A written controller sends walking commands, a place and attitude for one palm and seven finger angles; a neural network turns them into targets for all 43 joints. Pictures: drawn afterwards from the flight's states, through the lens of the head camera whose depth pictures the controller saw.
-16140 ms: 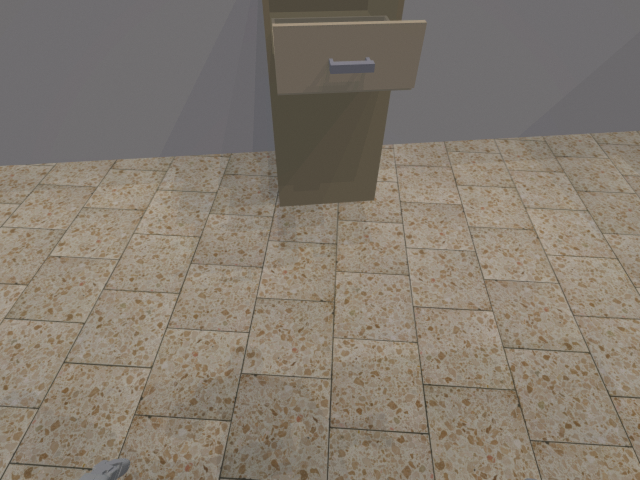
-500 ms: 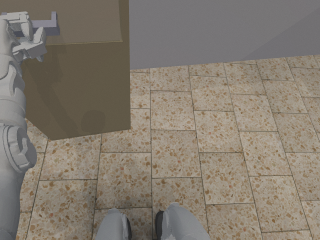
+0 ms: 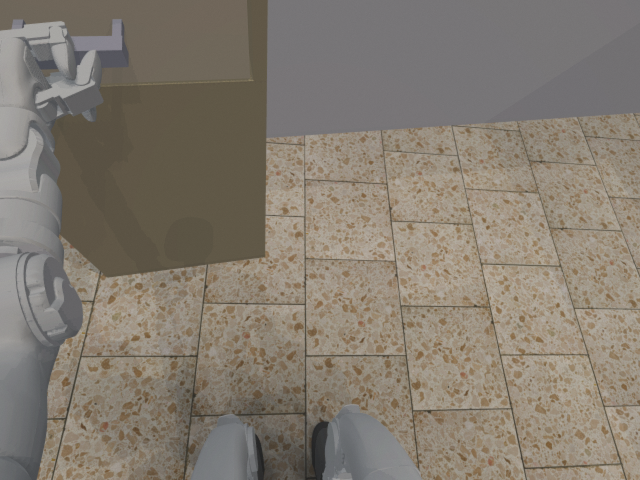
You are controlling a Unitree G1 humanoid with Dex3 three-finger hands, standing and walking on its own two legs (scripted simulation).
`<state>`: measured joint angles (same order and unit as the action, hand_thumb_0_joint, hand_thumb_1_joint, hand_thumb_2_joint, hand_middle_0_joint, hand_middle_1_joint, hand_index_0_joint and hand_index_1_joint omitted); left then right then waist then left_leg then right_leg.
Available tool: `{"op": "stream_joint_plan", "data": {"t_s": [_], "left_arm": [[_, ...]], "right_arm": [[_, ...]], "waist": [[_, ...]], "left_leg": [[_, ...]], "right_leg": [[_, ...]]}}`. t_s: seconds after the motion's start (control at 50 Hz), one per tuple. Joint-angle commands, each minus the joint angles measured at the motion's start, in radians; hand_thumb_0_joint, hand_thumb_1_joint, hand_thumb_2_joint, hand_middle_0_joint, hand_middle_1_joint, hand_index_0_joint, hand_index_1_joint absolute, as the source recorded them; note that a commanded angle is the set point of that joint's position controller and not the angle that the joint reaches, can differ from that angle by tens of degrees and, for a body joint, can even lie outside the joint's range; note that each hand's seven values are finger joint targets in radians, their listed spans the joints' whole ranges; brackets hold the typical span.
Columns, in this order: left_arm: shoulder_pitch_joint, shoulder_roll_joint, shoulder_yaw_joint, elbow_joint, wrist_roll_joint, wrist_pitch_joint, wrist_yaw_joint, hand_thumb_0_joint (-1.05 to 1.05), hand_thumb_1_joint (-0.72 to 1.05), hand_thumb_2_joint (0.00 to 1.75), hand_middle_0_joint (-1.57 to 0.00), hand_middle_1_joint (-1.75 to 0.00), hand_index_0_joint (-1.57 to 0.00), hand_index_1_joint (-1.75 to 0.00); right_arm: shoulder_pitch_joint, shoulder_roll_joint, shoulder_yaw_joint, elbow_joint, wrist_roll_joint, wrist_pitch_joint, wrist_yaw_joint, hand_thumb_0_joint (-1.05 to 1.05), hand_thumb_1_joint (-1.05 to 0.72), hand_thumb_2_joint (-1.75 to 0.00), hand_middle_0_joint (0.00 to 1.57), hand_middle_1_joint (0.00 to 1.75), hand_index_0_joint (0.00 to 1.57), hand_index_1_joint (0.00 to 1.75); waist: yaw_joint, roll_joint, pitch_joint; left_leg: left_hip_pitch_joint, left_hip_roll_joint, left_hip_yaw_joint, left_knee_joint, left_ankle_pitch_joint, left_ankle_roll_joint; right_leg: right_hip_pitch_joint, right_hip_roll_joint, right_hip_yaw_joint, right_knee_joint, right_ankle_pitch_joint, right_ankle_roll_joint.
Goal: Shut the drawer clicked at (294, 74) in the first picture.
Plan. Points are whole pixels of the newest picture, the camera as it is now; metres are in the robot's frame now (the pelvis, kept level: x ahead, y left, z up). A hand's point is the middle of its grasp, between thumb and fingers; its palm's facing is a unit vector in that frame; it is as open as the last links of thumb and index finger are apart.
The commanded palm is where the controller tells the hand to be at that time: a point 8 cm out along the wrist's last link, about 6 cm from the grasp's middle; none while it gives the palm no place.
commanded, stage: pull the fist back off the drawer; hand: left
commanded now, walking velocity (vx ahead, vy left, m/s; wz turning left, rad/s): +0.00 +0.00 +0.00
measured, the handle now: (69, 40) +0.62 +0.23 +0.10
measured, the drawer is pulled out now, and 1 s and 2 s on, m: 0.00 0.00 0.00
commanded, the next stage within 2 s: draw the hand back to the body in 0.26 s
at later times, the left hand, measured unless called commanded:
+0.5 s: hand (89, 88) +0.53 +0.20 +0.11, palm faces +0.12 -0.99 -0.03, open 2.9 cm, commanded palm +0.48 +0.24 +0.12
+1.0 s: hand (6, 198) +0.37 +0.21 +0.16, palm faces +0.21 -0.95 -0.22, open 3.2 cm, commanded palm +0.33 +0.26 +0.18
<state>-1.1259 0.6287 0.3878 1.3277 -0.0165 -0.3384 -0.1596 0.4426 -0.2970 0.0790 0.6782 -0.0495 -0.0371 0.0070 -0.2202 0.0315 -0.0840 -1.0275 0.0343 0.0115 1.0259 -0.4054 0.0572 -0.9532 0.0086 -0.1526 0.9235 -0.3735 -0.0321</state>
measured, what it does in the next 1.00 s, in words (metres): rises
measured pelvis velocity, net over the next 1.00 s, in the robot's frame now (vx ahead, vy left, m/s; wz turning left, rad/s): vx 0.05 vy -0.01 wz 0.01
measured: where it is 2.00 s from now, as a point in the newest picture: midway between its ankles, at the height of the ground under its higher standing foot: outside the picture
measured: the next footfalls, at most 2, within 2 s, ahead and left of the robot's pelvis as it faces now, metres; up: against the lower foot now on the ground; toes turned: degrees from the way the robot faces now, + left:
none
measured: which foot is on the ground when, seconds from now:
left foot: down 0.00-1.00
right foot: down 0.00-1.00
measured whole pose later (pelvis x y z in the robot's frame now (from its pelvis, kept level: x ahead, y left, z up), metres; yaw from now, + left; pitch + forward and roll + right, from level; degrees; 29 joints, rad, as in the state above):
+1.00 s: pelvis +0.05 -0.01 +0.06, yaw +0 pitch +3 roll -1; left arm -0.08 0.31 0.20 0.21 -0.11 -0.11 -0.01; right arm 0.20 -0.27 0.03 0.57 0.05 -0.03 -0.05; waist 0.01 0.05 -0.06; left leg -0.33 -0.01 0.07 0.61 -0.34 0.04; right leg -0.31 0.00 -0.09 0.58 -0.34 -0.02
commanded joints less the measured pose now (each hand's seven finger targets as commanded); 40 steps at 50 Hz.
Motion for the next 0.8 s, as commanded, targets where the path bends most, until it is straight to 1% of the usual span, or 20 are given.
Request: {"op": "stream_joint_plan", "data": {"t_s": [0.0,0.06,0.08,0.14,0.2,0.22,0.24,0.34,0.4,0.44,0.46,0.5,0.54,0.56,0.6,0.62,0.64,0.7,0.76,0.78], "left_arm": [[-0.512,0.184,0.019,-0.253,-0.028,-0.054,0.031,0.00,0.90,0.90,-1.40,-1.60,-1.40,-1.60],[-0.455,0.182,0.034,-0.284,-0.037,-0.065,0.027,0.00,0.90,0.90,-1.40,-1.60,-1.40,-1.60],[-0.419,0.152,0.022,-0.297,-0.041,-0.068,0.025,0.00,0.90,0.90,-1.40,-1.60,-1.40,-1.60],[-0.332,0.163,0.057,-0.332,-0.054,-0.080,0.028,0.00,0.90,0.90,-1.40,-1.60,-1.40,-1.60],[-0.346,0.123,0.020,-0.336,-0.051,-0.081,0.034,0.00,0.90,0.90,-1.40,-1.60,-1.40,-1.60],[-0.325,0.153,0.053,-0.310,-0.050,-0.076,0.041,0.00,0.90,0.90,-1.40,-1.60,-1.40,-1.60],[-0.331,0.181,0.064,-0.321,-0.046,-0.083,0.045,0.00,0.90,0.90,-1.40,-1.60,-1.40,-1.60],[-0.269,0.178,0.080,-0.352,-0.046,-0.099,0.039,0.00,0.90,0.90,-1.40,-1.60,-1.40,-1.60],[-0.086,0.193,0.125,-0.506,-0.077,-0.115,0.020,0.00,0.90,0.90,-1.40,-1.60,-1.40,-1.60],[0.035,0.132,0.095,-0.640,-0.108,-0.106,0.004,0.00,0.90,0.90,-1.40,-1.60,-1.40,-1.60],[0.119,0.140,0.112,-0.678,-0.120,-0.092,0.000,0.00,0.90,0.90,-1.40,-1.60,-1.40,-1.60],[0.216,0.080,0.079,-0.715,-0.151,-0.050,-0.016,0.00,0.90,0.90,-1.40,-1.60,-1.40,-1.60],[0.287,0.041,0.059,-0.747,-0.176,-0.008,-0.028,0.00,0.90,0.90,-1.40,-1.60,-1.40,-1.60],[0.319,0.035,0.057,-0.782,-0.185,0.009,-0.028,0.00,0.90,0.90,-1.40,-1.60,-1.40,-1.60],[0.362,-0.031,0.007,-0.871,-0.202,0.032,-0.028,0.00,0.90,0.90,-1.40,-1.60,-1.40,-1.60],[0.392,-0.035,0.006,-0.911,-0.209,0.040,-0.025,0.00,0.90,0.90,-1.40,-1.60,-1.40,-1.60],[0.411,-0.037,0.003,-0.959,-0.212,0.044,-0.022,0.00,0.90,0.90,-1.40,-1.60,-1.40,-1.60],[0.485,-0.102,-0.045,-1.033,-0.227,0.065,-0.022,0.00,0.90,0.90,-1.40,-1.60,-1.40,-1.60],[0.515,-0.099,-0.046,-1.107,-0.234,0.087,-0.021,0.00,0.90,0.90,-1.40,-1.60,-1.40,-1.60],[0.538,-0.102,-0.046,-1.149,-0.237,0.093,-0.020,0.00,0.90,0.90,-1.40,-1.60,-1.40,-1.60]], "right_arm": [[0.200,-0.197,-0.079,-0.040,0.008,0.011,-0.003,0.00,-0.90,-0.90,0.20,0.30,0.20,0.30],[0.194,-0.193,-0.084,-0.052,0.009,0.023,0.000,0.00,-0.90,-0.90,0.20,0.30,0.20,0.30],[0.188,-0.188,-0.087,-0.060,0.012,0.027,0.003,0.00,-0.90,-0.90,0.20,0.30,0.20,0.30],[0.176,-0.183,-0.093,-0.071,0.014,0.040,0.006,0.00,-0.90,-0.90,0.20,0.30,0.20,0.30],[0.159,-0.175,-0.093,-0.071,0.022,0.051,0.007,0.00,-0.90,-0.90,0.20,0.30,0.20,0.30],[0.162,-0.177,-0.095,-0.069,0.023,0.054,0.005,0.00,-0.90,-0.90,0.20,0.30,0.20,0.30],[0.162,-0.179,-0.093,-0.068,0.024,0.058,0.002,0.00,-0.90,-0.90,0.20,0.30,0.20,0.30],[0.155,-0.167,-0.098,-0.079,0.026,0.069,0.001,0.00,-0.90,-0.90,0.20,0.30,0.20,0.30],[0.124,-0.155,-0.107,-0.127,0.036,0.079,0.005,0.00,-0.90,-0.90,0.20,0.30,0.20,0.30],[0.095,-0.141,-0.111,-0.159,0.046,0.077,0.010,0.00,-0.90,-0.90,0.20,0.30,0.20,0.30],[0.085,-0.138,-0.115,-0.166,0.054,0.077,0.010,0.00,-0.90,-0.90,0.20,0.30,0.20,0.30],[0.055,-0.130,-0.116,-0.180,0.070,0.075,0.006,0.00,-0.90,-0.90,0.20,0.30,0.20,0.30],[0.021,-0.128,-0.115,-0.190,0.084,0.070,-0.006,0.00,-0.90,-0.90,0.20,0.30,0.20,0.30],[0.009,-0.127,-0.117,-0.192,0.089,0.066,-0.011,0.00,-0.90,-0.90,0.20,0.30,0.20,0.30],[-0.020,-0.117,-0.116,-0.202,0.097,0.051,-0.016,0.00,-0.90,-0.90,0.20,0.30,0.20,0.30],[-0.029,-0.119,-0.119,-0.200,0.099,0.042,-0.019,0.00,-0.90,-0.90,0.20,0.30,0.20,0.30],[-0.042,-0.117,-0.118,-0.203,0.099,0.034,-0.023,0.00,-0.90,-0.90,0.20,0.30,0.20,0.30],[-0.080,-0.109,-0.113,-0.205,0.104,0.006,-0.029,0.00,-0.90,-0.90,0.20,0.30,0.20,0.30],[-0.120,-0.111,-0.109,-0.205,0.106,-0.016,-0.039,0.00,-0.90,-0.90,0.20,0.30,0.20,0.30],[-0.141,-0.107,-0.109,-0.211,0.108,-0.025,-0.041,0.00,-0.90,-0.90,0.20,0.30,0.20,0.30]], "waist": [[-0.054,0.186,-0.442],[-0.036,0.171,-0.461],[-0.024,0.181,-0.469],[0.006,0.162,-0.483],[-0.010,0.134,-0.422],[-0.006,0.087,-0.400],[-0.006,0.087,-0.387],[0.018,0.103,-0.443],[0.099,0.146,-0.584],[0.124,0.191,-0.635],[0.143,0.158,-0.629],[0.135,0.061,-0.532],[0.139,0.024,-0.434],[0.142,0.034,-0.400],[0.142,0.070,-0.358],[0.145,0.058,-0.351],[0.148,0.086,-0.341],[0.147,0.045,-0.305],[0.155,0.042,-0.283],[0.165,0.073,-0.291]], "left_leg": [[0.474,0.014,-0.140,-0.159,0.109,-0.024],[0.498,0.014,-0.130,-0.159,0.169,-0.025],[0.516,0.014,-0.129,-0.163,0.187,-0.027],[0.528,0.011,-0.110,-0.164,0.240,-0.026],[0.504,0.012,-0.100,-0.170,0.219,-0.023],[0.464,0.009,-0.092,-0.170,0.201,-0.018],[0.454,0.008,-0.088,-0.170,0.217,-0.016],[0.487,-0.001,-0.066,-0.160,0.329,-0.017],[0.592,-0.001,-0.053,-0.179,0.469,-0.027],[0.675,0.000,-0.053,-0.191,0.580,-0.031],[0.685,0.006,-0.053,-0.202,0.601,-0.033],[0.626,0.005,-0.034,-0.236,0.545,-0.019],[0.580,0.000,-0.014,-0.267,0.494,-0.011],[0.590,0.001,-0.011,-0.285,0.500,-0.011],[0.641,0.002,-0.011,-0.307,0.516,-0.013],[0.660,0.004,-0.016,-0.316,0.515,-0.014],[0.684,0.003,-0.013,-0.317,0.534,-0.013],[0.716,0.004,-0.024,-0.346,0.519,-0.019],[0.742,0.001,-0.033,-0.372,0.481,-0.023],[0.761,-0.002,-0.033,-0.379,0.485,-0.025]], "right_leg": [[0.064,0.031,0.109,-0.136,0.019,0.005],[0.102,0.034,0.109,-0.137,0.056,0.005],[0.109,0.035,0.107,-0.136,0.064,0.003],[0.165,0.038,0.112,-0.140,0.107,0.002],[0.162,0.037,0.116,-0.150,0.104,0.009],[0.185,0.038,0.121,-0.156,0.100,0.011],[0.201,0.037,0.124,-0.155,0.121,0.011],[0.266,0.034,0.133,-0.139,0.244,0.010],[0.399,0.033,0.137,-0.134,0.373,0.006],[0.448,0.034,0.136,-0.144,0.452,0.004],[0.476,0.034,0.134,-0.156,0.468,0.006],[0.534,0.035,0.136,-0.191,0.496,0.012],[0.574,0.029,0.140,-0.218,0.510,0.014],[0.580,0.024,0.137,-0.227,0.520,0.015],[0.565,0.021,0.129,-0.250,0.499,0.015],[0.565,0.022,0.125,-0.258,0.486,0.015],[0.569,0.020,0.129,-0.265,0.494,0.013],[0.580,0.015,0.118,-0.281,0.475,0.016],[0.598,0.010,0.113,-0.294,0.438,0.012],[0.609,0.007,0.115,-0.299,0.438,0.010]]}}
